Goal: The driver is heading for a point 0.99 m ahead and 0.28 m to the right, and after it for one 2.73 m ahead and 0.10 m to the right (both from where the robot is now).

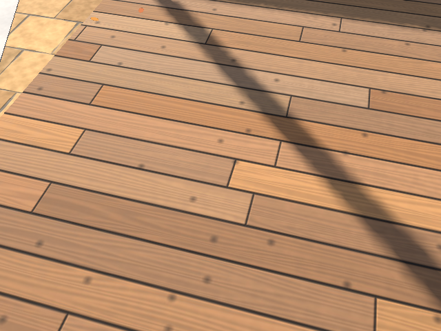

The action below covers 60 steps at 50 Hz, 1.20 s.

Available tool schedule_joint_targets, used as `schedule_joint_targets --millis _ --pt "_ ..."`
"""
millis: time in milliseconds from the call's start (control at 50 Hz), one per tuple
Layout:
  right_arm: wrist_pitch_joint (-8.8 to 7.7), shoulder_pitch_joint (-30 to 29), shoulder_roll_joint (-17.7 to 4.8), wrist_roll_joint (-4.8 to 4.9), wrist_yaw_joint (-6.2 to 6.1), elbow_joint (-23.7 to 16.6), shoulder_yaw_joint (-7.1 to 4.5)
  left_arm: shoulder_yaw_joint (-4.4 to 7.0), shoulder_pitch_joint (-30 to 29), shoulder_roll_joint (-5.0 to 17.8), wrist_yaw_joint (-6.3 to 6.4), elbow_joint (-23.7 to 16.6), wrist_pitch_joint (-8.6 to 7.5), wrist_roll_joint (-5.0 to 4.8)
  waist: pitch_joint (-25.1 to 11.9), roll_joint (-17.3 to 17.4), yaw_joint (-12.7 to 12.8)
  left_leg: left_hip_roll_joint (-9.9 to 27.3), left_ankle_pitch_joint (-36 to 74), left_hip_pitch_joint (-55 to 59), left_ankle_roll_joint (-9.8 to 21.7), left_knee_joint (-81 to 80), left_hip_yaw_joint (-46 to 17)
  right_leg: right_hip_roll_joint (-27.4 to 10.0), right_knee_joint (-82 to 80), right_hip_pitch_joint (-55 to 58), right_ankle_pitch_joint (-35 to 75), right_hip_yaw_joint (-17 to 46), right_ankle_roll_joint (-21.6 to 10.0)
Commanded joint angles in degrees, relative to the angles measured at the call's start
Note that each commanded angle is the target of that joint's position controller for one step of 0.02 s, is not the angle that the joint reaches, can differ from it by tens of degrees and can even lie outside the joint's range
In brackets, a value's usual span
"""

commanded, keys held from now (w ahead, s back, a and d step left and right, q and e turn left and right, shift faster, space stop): w+e+shift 0.68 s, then w+shift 0.26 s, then q+shift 0.06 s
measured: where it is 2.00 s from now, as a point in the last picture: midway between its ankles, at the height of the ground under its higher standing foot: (350, 162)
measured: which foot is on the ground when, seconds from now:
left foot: down 0.00-0.12, up 0.14-0.50, down 0.52-0.98, up 1.00-1.00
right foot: up 0.00-0.10, down 0.12-0.52, up 0.54-0.96, down 0.98-1.00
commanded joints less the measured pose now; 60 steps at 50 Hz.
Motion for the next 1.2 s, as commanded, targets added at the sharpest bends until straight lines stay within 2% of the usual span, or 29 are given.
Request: schedule_joint_targets --millis 20,60,100,120,140,160,180,200,260,320,440,480,500,520,540,560,580,620,700,860,900,940,960,980,1000,1020,1060,1080,1200 --pt "-0.65 -0.9 -9.6 0.22 -2.59 -3.47 -0.97 -0.45 -2.07 2.01 -0.48 -3.63 -0.47 0.16 3.77 4.53 4.53 14.84 77.54 -8.27 -6.33 3.63 1.27 5.74 -9.23 15.08 1.34 -6.93 -1.81" --pt "0.48 -3.48 -13.53 0.01 -4.35 -4.68 -2.07 0.79 7.5 5.88 -0.3 -1.36 0.31 0.17 -1.99 7.78 10.57 17.52 91.93 -5.93 -6.35 17.76 0.81 8.91 -10.45 26.13 -3.57 -7.29 -3.29" --pt "2.08 -12.48 -16.33 -1.12 -4.08 -8.02 -3.4 3.9 31.12 11.8 1.03 5.21 1.0 0.1 -10.48 7.06 22.17 18.34 84.62 -16.91 -4.34 50.81 -2.28 7.54 -13.81 49.46 -12.69 0.66 -8.2" --pt "2.27 -17.63 -14.84 -0.67 -2.3 -10.3 -3.66 5.26 30.26 12.22 2.13 6.22 1.25 -1.97 -7.99 -4.01 21.9 6.92 31.42 -30.46 -3.46 75.46 -2.43 4.98 -20.42 56.11 -15.25 7.07 -10.73" --pt "1.06 -16.07 -3.87 -2.06 -1.34 -14.68 -0.66 4.86 22.68 14.61 2.19 5.29 1.17 -0.84 -3.79 -10.86 10.13 2.98 -6.99 -52.18 -3.05 90.4 -9.35 -1.7 -12.38 58.99 -1.76 22.96 -13.61" --pt "-0.22 -14.87 -4.27 -0.07 -0.6 -20.55 0.03 5.12 21.43 16.38 2.49 3.57 1.2 0.5 -13.48 -10.48 8.38 2.34 -6.68 -63.57 -4.32 91.89 -21.49 -10.87 -26.66 67.6 -21.84 48.18 -24.12" --pt "-1.72 -16.19 -7.7 -1.08 -0.02 -20.14 0.12 4.49 20.6 11.66 3.3 3.06 1.07 1.27 -6.86 0.36 7.37 5.89 -2.42 -65.98 -2.92 83.17 -23.34 -13.06 -38.69 60.25 -36.45 54.16 -20.55" --pt "-1.69 -18.08 -9.39 -1.47 0.35 -19.8 -0.46 3.92 18.27 9.37 3.59 3.29 0.8 1.3 -0.9 6.91 4.39 8.13 0.55 -62.49 -2.86 76.66 -22.78 -10.83 -41.45 50.42 -37.66 48.89 -16.32" --pt "1.99 -18.78 -8.38 -4.03 0.56 -20.23 0.39 2.99 14.96 9.03 4.21 1.88 -2.07 0.06 4.92 10.05 -1.08 12.35 1.41 -52.44 -6.35 64.53 -21.79 -4.0 -42.19 29.56 -27.02 38.21 -13.16" --pt "3.03 -28.34 -7.61 -2.8 1.31 -24.83 1.31 3.56 16.06 11.23 3.74 1.12 -3.68 -0.12 6.65 6.24 1.3 13.06 12.52 -44.69 -8.11 46.22 -17.98 1.52 -43.4 20.63 -12.91 30.39 -10.96" --pt "2.61 -34.93 -8.34 -0.42 1.28 -28.42 1.61 5.09 20.82 13.66 2.73 0.66 -3.08 -0.93 0.49 -2.43 7.12 6.39 25.66 -33.86 -4.95 21.51 -16.67 2.27 -35.24 36.0 7.71 29.04 -4.18" --pt "2.12 -26.41 -13.06 -0.27 0.22 -26.43 -0.35 5.55 19.19 15.86 2.9 -0.22 -3.1 -0.31 -6.09 -2.79 2.61 3.62 18.5 -23.22 -3.92 19.24 -17.4 2.01 -22.91 40.91 20.23 29.77 -1.46" --pt "1.8 -15.72 -15.41 -0.23 -0.58 -24.18 -1.61 5.87 16.04 17.6 2.66 -0.97 -3.24 -0.19 -11.7 -2.29 -4.37 4.36 15.38 -11.14 -3.39 19.41 -17.0 3.54 -10.47 37.44 20.52 28.45 -0.17" --pt "1.71 -2.19 -19.24 -1.23 -1.82 -21.58 -3.24 4.86 12.75 13.87 2.49 -2.72 -3.81 0.0 -18.7 -0.22 -10.6 11.65 4.13 4.13 -2.22 22.37 -22.94 5.99 6.62 27.71 9.59 25.86 0.69" --pt "1.66 2.38 -23.13 -4.14 -2.15 -20.63 -4.1 2.16 13.76 3.47 2.74 -5.87 -4.07 -1.46 -22.94 16.2 -8.3 28.32 -16.06 16.02 -0.2 14.97 -46.96 11.65 24.71 9.76 -35.58 20.01 1.49" --pt "1.91 -5.57 -23.26 -3.71 -1.13 -21.63 -4.66 1.3 18.41 5.43 3.06 -8.11 -3.52 -2.65 -24.42 25.1 -1.56 32.84 -24.92 12.35 3.32 4.08 -69.77 8.81 31.73 1.86 -32.61 16.75 1.01" --pt "2.38 -13.02 -15.89 -3.11 -0.7 -23.46 -3.51 1.68 14.38 8.87 3.35 -6.29 -2.16 -1.0 -15.02 13.79 -1.36 29.45 -29.53 3.43 3.39 3.5 -60.39 4.19 32.6 -0.05 -25.83 14.43 1.18" --pt "2.79 -12.03 -10.99 -2.5 -0.2 -20.84 -2.25 1.86 7.65 8.85 1.7 -6.77 -0.93 1.28 -5.71 2.52 -1.82 23.35 -5.01 -8.39 1.2 4.93 -39.21 0.19 27.46 2.52 -21.98 12.72 2.17" --pt "0.64 -8.49 -8.03 -0.57 0.94 -15.15 -1.39 0.25 4.04 4.83 -0.7 -11.69 1.56 1.66 -0.96 5.97 1.79 21.51 9.05 -15.87 0.88 0.89 -26.04 -3.21 25.95 -0.44 -18.33 12.69 3.08" --pt "-0.43 -3.11 -13.29 -0.7 1.01 -10.51 -1.65 -1.97 -9.49 5.01 -2.11 -15.95 0.3 1.64 7.61 2.49 1.22 18.18 35.26 -17.78 1.55 -10.07 -6.59 1.85 -7.07 11.51 -5.44 2.74 0.31" --pt "0.33 -0.33 -16.09 -0.63 0.28 -9.12 -1.79 -1.85 -9.44 5.93 -1.48 -15.4 -0.03 2.02 5.02 4.81 2.05 19.22 63.56 -9.58 1.61 -3.11 -4.49 5.97 -11.15 16.04 -10.57 -0.86 -1.38" --pt "1.78 -0.7 -19.76 -0.75 -0.77 -8.5 -2.26 -0.64 1.69 8.76 -0.17 -12.2 -0.32 2.54 -3.4 9.13 8.7 21.16 83.27 -5.55 1.78 15.86 -4.05 9.42 -13.43 28.52 -18.18 -0.36 -3.22" --pt "2.57 -1.82 -19.72 -0.03 -1.0 -8.5 -2.07 0.14 13.31 9.88 0.66 -8.23 -0.9 2.81 -8.39 8.33 14.13 19.88 80.38 -10.34 1.61 30.96 -4.16 9.18 -21.28 42.82 -14.03 2.15 -4.35" --pt "2.58 -1.11 -16.13 0.39 -0.75 -9.71 -1.28 1.39 20.26 13.13 1.82 -5.67 -1.17 4.17 -14.27 5.57 15.26 16.75 52.44 -23.95 1.15 50.08 -6.2 -0.01 -20.36 59.78 -15.47 12.08 -4.9" --pt "2.46 5.98 -6.76 2.54 0.32 -12.27 0.52 2.34 17.13 17.8 2.84 -7.18 -1.14 4.31 -24.7 -10.58 6.6 5.57 -8.66 -44.9 -1.67 76.29 -10.55 -23.13 -20.22 77.32 2.36 41.9 -9.8" --pt "2.48 -0.25 -13.51 2.82 -0.83 -13.54 -1.15 3.17 20.11 17.24 3.35 -7.56 -1.05 2.01 -28.48 0.34 11.0 4.73 -4.23 -48.08 -0.74 80.78 -20.99 -23.65 -22.84 73.37 21.88 42.43 -11.02" --pt "2.5 -4.01 -9.92 2.32 -0.76 -13.75 -0.37 1.5 15.33 10.6 3.26 -3.97 -2.47 0.94 -8.48 1.85 4.88 8.99 -0.05 -48.59 -0.81 68.96 -20.09 -17.95 -26.86 53.37 30.82 24.64 -6.88" --pt "1.8 -6.82 -11.69 4.55 -1.43 -13.68 -2.01 1.13 9.98 7.89 2.24 -5.87 -3.73 -1.51 -9.02 1.7 4.38 11.19 -0.68 -48.07 -2.3 67.64 -23.29 -14.65 -29.3 49.91 23.59 21.02 -6.41" --pt "4.38 -9.31 -6.83 2.65 -0.56 -16.07 -2.46 1.08 -0.46 6.11 4.44 -5.31 -4.37 -0.09 0.42 -3.45 -2.36 10.27 14.36 -42.74 -4.69 50.97 -17.16 -7.68 -38.78 30.3 26.01 1.02 0.41"
Keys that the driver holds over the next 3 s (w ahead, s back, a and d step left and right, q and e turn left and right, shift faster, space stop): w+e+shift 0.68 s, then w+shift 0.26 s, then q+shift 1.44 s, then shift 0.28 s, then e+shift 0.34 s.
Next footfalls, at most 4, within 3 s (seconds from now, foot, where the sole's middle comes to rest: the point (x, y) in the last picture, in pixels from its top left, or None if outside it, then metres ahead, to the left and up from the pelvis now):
0.12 right None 0.28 -0.01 -0.76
0.52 left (202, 254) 0.73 0.06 -0.76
0.98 right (321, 210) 0.89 -0.36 -0.76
1.40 left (327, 145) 1.19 -0.45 -0.76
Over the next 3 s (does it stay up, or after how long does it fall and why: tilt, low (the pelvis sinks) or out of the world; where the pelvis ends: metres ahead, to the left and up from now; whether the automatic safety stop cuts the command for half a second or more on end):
stays up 1.09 -0.47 0.01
